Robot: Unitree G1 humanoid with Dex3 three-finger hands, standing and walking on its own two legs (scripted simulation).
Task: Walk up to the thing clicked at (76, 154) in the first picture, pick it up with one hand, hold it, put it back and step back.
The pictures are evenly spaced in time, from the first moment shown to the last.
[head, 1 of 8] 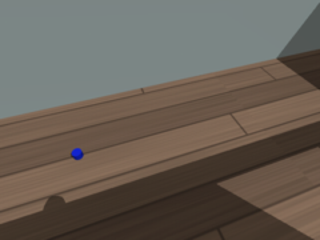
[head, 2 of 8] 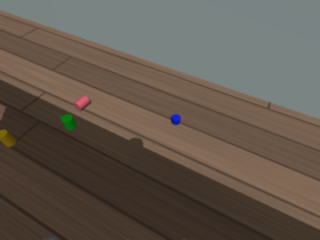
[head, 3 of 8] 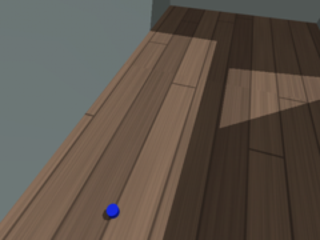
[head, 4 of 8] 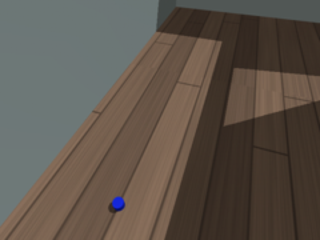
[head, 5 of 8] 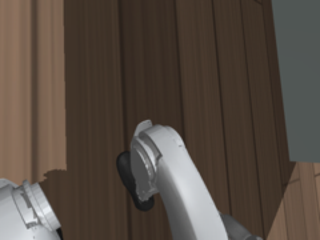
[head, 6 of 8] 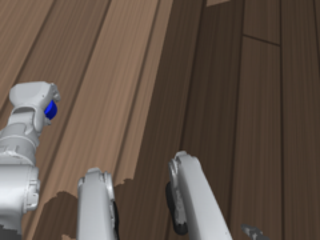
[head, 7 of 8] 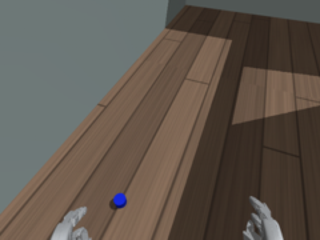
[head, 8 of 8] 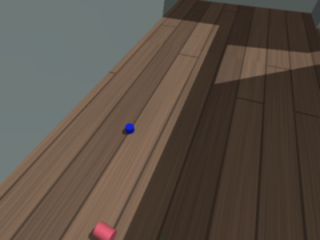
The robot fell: no
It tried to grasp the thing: yes
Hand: left
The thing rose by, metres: 0.70
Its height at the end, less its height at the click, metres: +0.00
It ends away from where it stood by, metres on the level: 0.01
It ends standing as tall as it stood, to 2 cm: yes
